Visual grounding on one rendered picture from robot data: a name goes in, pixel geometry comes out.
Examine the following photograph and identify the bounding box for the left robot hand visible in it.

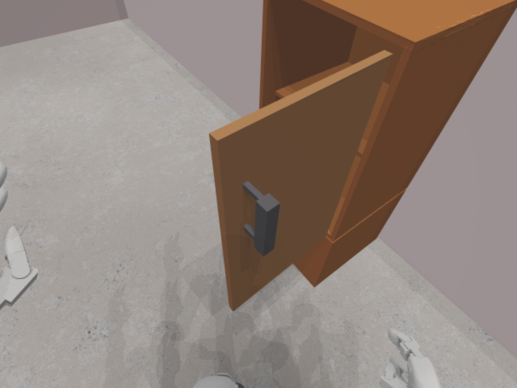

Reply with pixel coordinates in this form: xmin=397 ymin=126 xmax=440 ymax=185
xmin=0 ymin=162 xmax=38 ymax=310

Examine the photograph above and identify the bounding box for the left robot shin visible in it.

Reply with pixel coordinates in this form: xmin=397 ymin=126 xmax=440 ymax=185
xmin=217 ymin=373 xmax=236 ymax=385

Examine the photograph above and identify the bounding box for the handle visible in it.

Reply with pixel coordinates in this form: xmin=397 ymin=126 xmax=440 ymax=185
xmin=243 ymin=181 xmax=280 ymax=256

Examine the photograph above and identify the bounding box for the cupboard door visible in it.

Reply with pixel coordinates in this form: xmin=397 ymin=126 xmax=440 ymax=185
xmin=209 ymin=50 xmax=393 ymax=311

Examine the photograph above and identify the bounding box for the right robot hand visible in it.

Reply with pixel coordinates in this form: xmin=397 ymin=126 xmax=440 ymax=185
xmin=380 ymin=328 xmax=442 ymax=388

